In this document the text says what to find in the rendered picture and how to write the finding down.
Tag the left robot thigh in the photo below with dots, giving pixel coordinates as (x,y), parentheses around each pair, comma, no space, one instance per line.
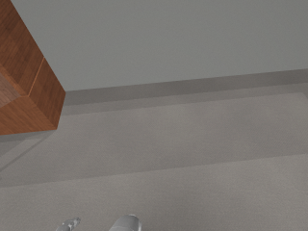
(127,223)

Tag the cupboard door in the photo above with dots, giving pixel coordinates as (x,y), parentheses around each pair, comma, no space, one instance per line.
(7,92)

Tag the left robot hand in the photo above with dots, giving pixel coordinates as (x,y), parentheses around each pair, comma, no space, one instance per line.
(69,224)

